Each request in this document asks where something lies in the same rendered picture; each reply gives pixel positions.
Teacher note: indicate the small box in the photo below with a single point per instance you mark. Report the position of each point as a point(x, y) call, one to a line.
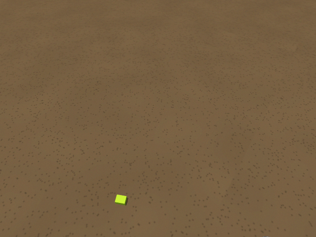
point(121, 199)

